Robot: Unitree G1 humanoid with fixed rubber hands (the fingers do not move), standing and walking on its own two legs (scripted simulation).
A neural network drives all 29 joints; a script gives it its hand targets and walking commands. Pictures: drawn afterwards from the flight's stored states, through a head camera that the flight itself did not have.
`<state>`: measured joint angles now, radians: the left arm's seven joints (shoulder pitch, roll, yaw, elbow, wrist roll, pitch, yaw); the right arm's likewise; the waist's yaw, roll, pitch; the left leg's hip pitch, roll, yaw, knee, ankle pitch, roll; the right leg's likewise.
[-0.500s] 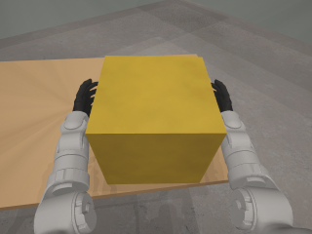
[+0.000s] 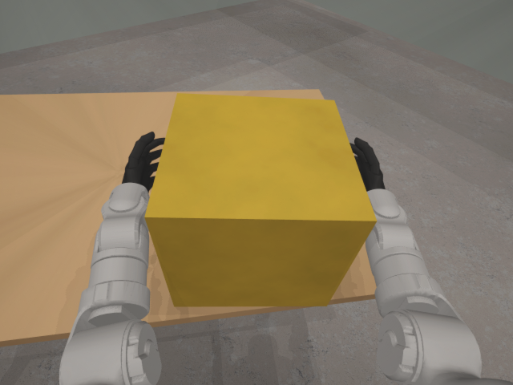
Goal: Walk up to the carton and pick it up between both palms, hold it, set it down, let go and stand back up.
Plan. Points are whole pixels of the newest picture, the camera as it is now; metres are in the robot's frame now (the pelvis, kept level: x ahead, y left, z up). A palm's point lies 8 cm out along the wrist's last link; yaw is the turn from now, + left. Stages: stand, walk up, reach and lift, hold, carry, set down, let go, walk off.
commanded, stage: reach and lift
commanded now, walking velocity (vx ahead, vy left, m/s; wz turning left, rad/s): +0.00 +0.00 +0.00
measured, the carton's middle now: (254, 203) +0.41 +0.05 +0.06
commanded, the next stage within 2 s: none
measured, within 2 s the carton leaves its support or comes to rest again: leaves its support in 0.10 s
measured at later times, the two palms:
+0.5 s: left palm (129, 189) +0.36 +0.23 +0.13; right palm (369, 197) +0.39 -0.13 +0.12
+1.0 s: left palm (140, 163) +0.37 +0.21 +0.17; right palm (395, 177) +0.39 -0.15 +0.17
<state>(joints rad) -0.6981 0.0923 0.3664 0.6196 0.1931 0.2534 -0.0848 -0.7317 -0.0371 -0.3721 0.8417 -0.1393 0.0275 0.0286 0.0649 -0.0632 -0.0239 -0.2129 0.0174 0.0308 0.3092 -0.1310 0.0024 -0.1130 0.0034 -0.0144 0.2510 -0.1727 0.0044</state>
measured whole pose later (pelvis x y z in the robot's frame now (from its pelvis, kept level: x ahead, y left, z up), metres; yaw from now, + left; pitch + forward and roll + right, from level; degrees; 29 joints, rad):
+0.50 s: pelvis -0.02 -0.01 +0.00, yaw +2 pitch +1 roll -1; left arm -0.70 0.14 0.28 0.67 0.11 0.24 -0.04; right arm -0.70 -0.05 -0.31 0.89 -0.07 -0.04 -0.03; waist 0.06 -0.07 -0.05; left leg -0.22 0.02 0.01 0.27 -0.08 0.00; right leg -0.12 0.00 -0.05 0.24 -0.15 0.00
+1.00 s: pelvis -0.01 +0.00 +0.00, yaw +2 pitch -2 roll -1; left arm -0.68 0.13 0.26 0.44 0.11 0.45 -0.02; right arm -0.71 -0.12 -0.13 0.74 0.15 0.13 -0.09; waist -0.01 -0.06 -0.04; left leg -0.15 0.02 0.01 0.31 -0.12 0.00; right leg -0.03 0.00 -0.05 0.25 -0.17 0.00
